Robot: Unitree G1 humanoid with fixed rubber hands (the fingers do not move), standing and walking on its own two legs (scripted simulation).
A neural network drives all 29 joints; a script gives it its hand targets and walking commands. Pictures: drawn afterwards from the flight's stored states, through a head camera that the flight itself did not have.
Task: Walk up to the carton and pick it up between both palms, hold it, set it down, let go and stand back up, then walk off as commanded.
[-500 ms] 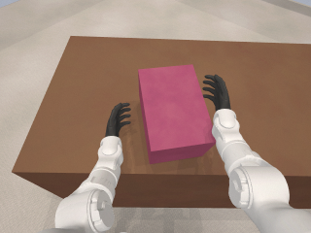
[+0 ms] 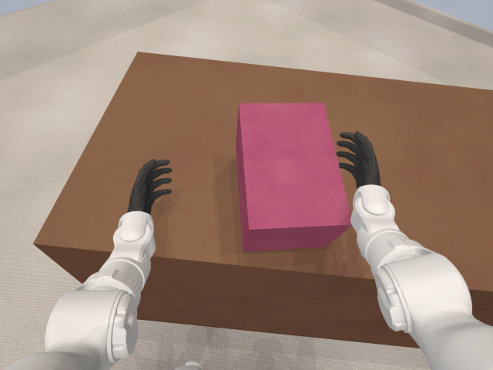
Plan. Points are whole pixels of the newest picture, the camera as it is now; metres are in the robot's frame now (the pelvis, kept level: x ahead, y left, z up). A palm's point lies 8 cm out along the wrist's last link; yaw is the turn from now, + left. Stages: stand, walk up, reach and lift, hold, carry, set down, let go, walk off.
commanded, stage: set down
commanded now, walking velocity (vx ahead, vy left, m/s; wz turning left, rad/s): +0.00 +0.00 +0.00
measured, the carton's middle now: (283, 177) +0.47 -0.03 +0.00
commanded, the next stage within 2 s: none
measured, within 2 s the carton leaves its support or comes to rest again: rests again in 0.16 s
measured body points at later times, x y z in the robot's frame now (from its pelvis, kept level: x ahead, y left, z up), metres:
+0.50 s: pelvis -0.02 +0.00 +0.01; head -0.02 +0.02 +0.46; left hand +0.30 +0.23 +0.01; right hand +0.33 -0.17 +0.03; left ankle +0.03 +0.11 -0.72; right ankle +0.01 -0.09 -0.72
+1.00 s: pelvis +0.01 +0.00 +0.02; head -0.03 +0.02 +0.47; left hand +0.22 +0.21 +0.01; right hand +0.25 -0.17 +0.02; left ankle +0.03 +0.11 -0.72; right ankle +0.01 -0.09 -0.72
